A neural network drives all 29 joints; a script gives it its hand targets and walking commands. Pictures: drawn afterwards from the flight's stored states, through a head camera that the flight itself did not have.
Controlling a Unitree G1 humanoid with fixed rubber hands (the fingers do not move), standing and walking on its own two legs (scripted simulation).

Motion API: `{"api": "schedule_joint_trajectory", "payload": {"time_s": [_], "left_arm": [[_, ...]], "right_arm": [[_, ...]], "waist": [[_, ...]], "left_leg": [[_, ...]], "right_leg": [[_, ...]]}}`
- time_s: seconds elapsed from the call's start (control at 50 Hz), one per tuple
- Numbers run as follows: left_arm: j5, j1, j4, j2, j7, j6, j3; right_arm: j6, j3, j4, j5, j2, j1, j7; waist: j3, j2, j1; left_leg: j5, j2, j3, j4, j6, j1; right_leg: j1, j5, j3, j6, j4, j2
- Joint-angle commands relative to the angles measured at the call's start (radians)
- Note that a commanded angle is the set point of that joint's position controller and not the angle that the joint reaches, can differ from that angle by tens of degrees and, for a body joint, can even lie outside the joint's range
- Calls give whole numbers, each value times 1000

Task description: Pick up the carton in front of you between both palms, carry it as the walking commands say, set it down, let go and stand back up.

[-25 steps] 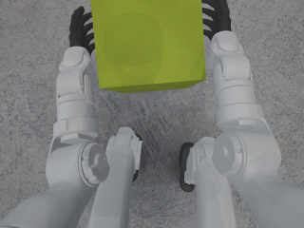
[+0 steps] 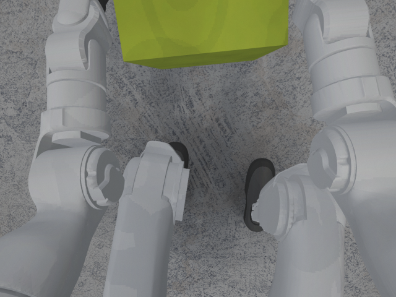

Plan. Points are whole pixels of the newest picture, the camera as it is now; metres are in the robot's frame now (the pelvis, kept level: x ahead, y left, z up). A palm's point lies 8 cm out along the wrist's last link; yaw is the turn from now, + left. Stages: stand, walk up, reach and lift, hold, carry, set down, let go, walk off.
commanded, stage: set down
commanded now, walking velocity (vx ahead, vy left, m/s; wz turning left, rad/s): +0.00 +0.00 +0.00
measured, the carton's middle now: out of the picture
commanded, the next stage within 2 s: none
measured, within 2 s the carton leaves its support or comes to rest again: rests again in 0.38 s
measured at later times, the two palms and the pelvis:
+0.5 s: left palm (99, 0) +0.51 +0.24 -0.18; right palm out of the picture +0.58 -0.06 -0.19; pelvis +0.00 +0.00 -0.02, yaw +1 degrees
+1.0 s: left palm (98, 2) +0.51 +0.24 -0.19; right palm out of the picture +0.58 -0.07 -0.19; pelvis +0.00 -0.01 -0.02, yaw +1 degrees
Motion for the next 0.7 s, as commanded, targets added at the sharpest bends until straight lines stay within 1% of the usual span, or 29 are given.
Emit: {"api": "schedule_joint_trajectory", "payload": {"time_s": [0.0,0.04,0.06,0.08,0.1,0.12,0.18,0.2,0.22,0.26,0.28,0.3,0.32,0.34,0.36,0.38,0.4,0.42,0.44,0.46,0.48,0.5,0.54,0.56,0.58,0.6,0.64,0.66,0.68], "left_arm": [[-169,-743,-135,-782,-279,-44,-496],[-133,-625,-71,-811,-290,-35,-450],[-153,-658,-64,-829,-289,-36,-450],[-148,-664,-44,-843,-288,-32,-462],[-172,-669,-57,-857,-287,-36,-468],[-173,-703,-97,-821,-281,-48,-488],[-160,-663,-77,-862,-281,-58,-461],[-153,-624,-22,-854,-281,-55,-448],[-158,-637,-66,-835,-277,-62,-463],[-162,-655,-54,-827,-275,-68,-455],[-193,-687,-72,-839,-276,-77,-469],[-159,-662,-14,-835,-276,-74,-457],[-179,-707,-61,-791,-277,-78,-440],[-131,-646,-3,-760,-274,-70,-395],[-110,-660,-17,-778,-273,-78,-388],[-116,-603,44,-740,-271,-76,-352],[-109,-595,38,-759,-281,-76,-358],[-79,-596,22,-784,-291,-72,-325],[-101,-591,70,-771,-306,-58,-349],[-101,-584,73,-788,-308,-65,-297],[-94,-605,79,-756,-318,-64,-297],[-97,-620,68,-762,-323,-60,-309],[-76,-592,54,-714,-326,-71,-317],[-53,-534,134,-717,-336,-52,-278],[-57,-578,76,-717,-331,-63,-299],[-45,-538,110,-724,-332,-59,-270],[-28,-518,120,-668,-330,-61,-276],[3,-494,147,-671,-329,-57,-220],[-8,-511,156,-683,-327,-57,-229]], "right_arm": [[-22,315,-95,88,940,-567,233],[-18,313,-28,85,947,-514,246],[-36,298,-81,104,942,-524,250],[-30,275,-8,78,906,-502,257],[-40,258,-27,87,943,-514,259],[-30,222,37,53,953,-449,263],[-57,244,-7,83,931,-482,268],[-54,264,-7,64,928,-473,270],[-68,279,-39,97,921,-508,268],[-74,305,-26,128,903,-551,266],[-75,300,-47,109,922,-529,265],[-80,266,11,95,896,-538,260],[-63,238,47,85,910,-484,261],[-63,266,26,72,883,-486,265],[-71,259,17,114,912,-538,268],[-69,263,65,77,846,-524,260],[-77,249,3,74,864,-532,263],[-66,235,63,49,877,-521,260],[-63,222,50,56,858,-495,262],[-60,232,72,29,853,-462,257],[-48,197,104,14,867,-451,260],[-48,174,126,3,853,-469,261],[-47,231,75,24,872,-429,275],[-41,167,115,-6,844,-411,280],[-46,159,121,-4,848,-406,284],[-39,168,172,-20,843,-400,281],[-56,150,116,-26,786,-364,281],[-50,144,161,-19,773,-392,281],[-60,164,112,-6,793,-397,283]], "waist": [[-1420,-85,78],[-1295,-92,101],[-1315,-56,74],[-1252,-13,64],[-1258,-44,44],[-1243,-17,-3],[-1237,33,51],[-1204,-8,62],[-1204,3,51],[-1215,-40,101],[-1198,-90,16],[-1150,-35,68],[-1129,-66,27],[-1088,-113,82],[-1133,-78,140],[-1028,-125,95],[-1042,-114,101],[-1032,-135,110],[-1025,-112,52],[-987,-127,95],[-976,-158,66],[-919,-116,62],[-881,-147,83],[-835,-120,77],[-818,-81,83],[-826,-131,61],[-759,-69,58],[-760,-80,119],[-768,-98,59]], "left_leg": [[457,-95,121,-130,-20,746],[430,-88,108,-136,-16,691],[441,-91,103,-128,-15,767],[434,-93,96,-121,-19,706],[427,-91,79,-135,-14,758],[451,-85,78,-107,-19,751],[484,-93,84,-103,-28,740],[484,-104,84,-104,-7,789],[485,-88,72,-91,-16,712],[495,-88,66,-87,-12,713],[439,-93,68,-93,-10,639],[404,-92,92,-75,-15,651],[364,-91,72,-89,-7,630],[358,-91,86,-85,-6,587],[375,-91,106,-81,5,591],[319,-88,88,-93,-6,532],[346,-87,89,-64,1,528],[329,-91,97,-70,7,509],[298,-75,93,-73,-10,486],[290,-90,106,-72,-6,427],[244,-84,108,-86,4,429],[255,-86,86,-72,7,412],[282,-69,83,-54,14,409],[236,-85,103,-72,16,401],[221,-84,100,-58,13,393],[214,-79,99,-70,9,351],[222,-67,88,-67,-4,376],[209,-82,101,-80,11,363],[215,-64,69,-67,20,373]], "right_leg": [[719,345,-86,-8,-110,95],[651,310,-86,-12,-104,98],[585,278,-102,-11,-101,111],[553,271,-83,-30,-99,99],[527,262,-114,-21,-83,108],[474,265,-99,-27,-89,109],[461,280,-87,-40,-68,113],[428,248,-94,-30,-88,103],[436,284,-83,-30,-63,102],[487,285,-87,-24,-40,95],[546,298,-88,-33,-45,103],[492,248,-66,-41,-60,94],[482,226,-87,-41,-50,99],[489,213,-63,-26,-65,88],[501,231,-46,-39,-75,106],[507,209,-67,-26,-53,79],[511,233,-50,-23,-57,83],[489,202,-42,-30,-90,97],[539,219,-57,-33,-61,91],[532,222,-40,-34,-78,81],[550,209,-55,-21,-91,81],[492,200,-43,-33,-77,78],[481,222,-23,-29,-69,84],[485,171,-42,-29,-85,77],[423,153,-37,-39,-71,86],[480,182,-35,-31,-96,85],[437,183,-34,-40,-76,86],[405,142,-41,-32,-80,83],[438,172,-31,-39,-68,87]]}}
